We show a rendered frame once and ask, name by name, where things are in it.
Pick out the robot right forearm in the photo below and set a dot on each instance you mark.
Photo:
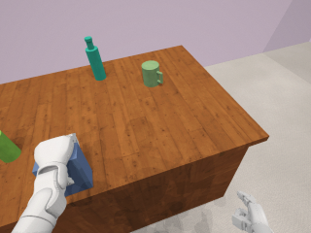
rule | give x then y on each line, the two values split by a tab
260	228

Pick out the sponge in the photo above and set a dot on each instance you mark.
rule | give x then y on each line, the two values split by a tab
78	170

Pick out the table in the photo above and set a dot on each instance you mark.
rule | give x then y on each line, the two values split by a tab
154	152

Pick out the right robot hand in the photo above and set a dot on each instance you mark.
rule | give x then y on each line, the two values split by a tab
243	219

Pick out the left robot hand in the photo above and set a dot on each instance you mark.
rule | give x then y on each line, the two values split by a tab
58	149

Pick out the robot left forearm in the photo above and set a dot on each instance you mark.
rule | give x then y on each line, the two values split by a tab
48	201

